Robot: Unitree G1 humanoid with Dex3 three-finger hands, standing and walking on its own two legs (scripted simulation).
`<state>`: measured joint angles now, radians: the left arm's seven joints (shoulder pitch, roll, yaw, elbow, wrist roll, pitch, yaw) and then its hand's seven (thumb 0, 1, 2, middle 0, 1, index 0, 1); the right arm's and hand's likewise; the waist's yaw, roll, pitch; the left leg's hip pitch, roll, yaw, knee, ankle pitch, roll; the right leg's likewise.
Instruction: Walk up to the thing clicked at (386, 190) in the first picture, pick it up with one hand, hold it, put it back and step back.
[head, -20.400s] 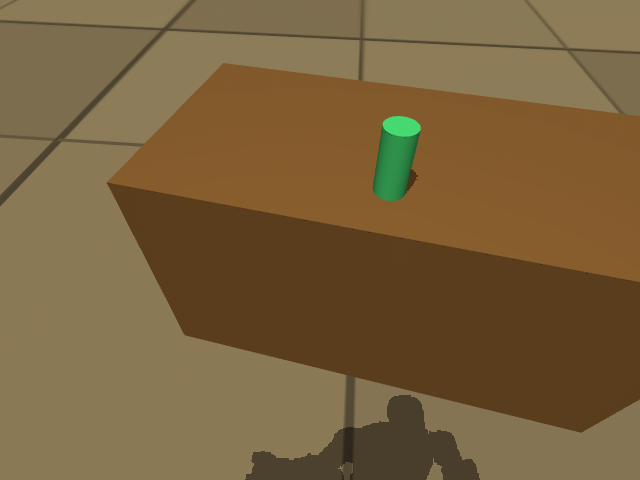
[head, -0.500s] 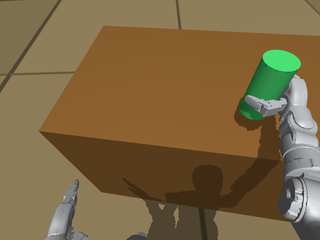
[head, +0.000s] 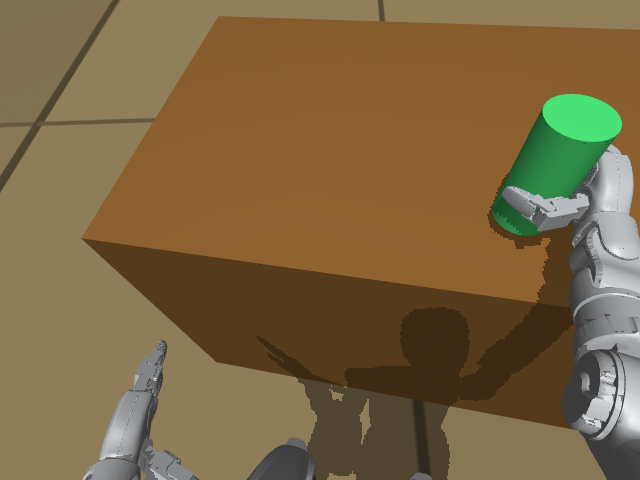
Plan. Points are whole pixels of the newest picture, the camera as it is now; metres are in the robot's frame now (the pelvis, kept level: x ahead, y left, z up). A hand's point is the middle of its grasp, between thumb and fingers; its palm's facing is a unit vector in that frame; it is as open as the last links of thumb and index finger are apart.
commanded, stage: lower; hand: right
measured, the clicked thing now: (546, 172) +0.51 -0.17 +0.10
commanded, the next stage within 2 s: loosen in 0.62 s
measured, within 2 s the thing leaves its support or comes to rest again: rests again in 0.46 s
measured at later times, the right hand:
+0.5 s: hand (533, 188) +0.52 -0.17 +0.06, palm faces +0.04 +1.00 +0.03, open 10.3 cm
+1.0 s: hand (535, 190) +0.52 -0.17 +0.05, palm faces +0.05 +1.00 +0.02, open 10.5 cm
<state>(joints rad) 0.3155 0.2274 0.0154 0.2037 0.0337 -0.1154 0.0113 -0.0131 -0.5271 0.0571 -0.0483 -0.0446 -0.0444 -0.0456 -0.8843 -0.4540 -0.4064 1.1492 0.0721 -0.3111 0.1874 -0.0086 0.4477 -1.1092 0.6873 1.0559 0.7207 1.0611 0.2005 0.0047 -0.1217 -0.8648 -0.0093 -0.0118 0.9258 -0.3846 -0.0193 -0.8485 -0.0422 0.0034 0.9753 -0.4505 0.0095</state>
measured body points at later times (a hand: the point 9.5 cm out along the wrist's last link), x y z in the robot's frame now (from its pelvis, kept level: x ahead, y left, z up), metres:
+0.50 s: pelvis -0.01 +0.00 -0.02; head +0.11 -0.02 +0.42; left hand +0.15 +0.26 -0.03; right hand +0.51 -0.22 +0.06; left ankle +0.03 +0.13 -0.68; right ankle +0.00 -0.12 -0.68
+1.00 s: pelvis -0.01 +0.00 -0.03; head +0.11 -0.03 +0.41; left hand +0.14 +0.26 -0.03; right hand +0.51 -0.23 +0.06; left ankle +0.03 +0.13 -0.68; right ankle +0.00 -0.12 -0.68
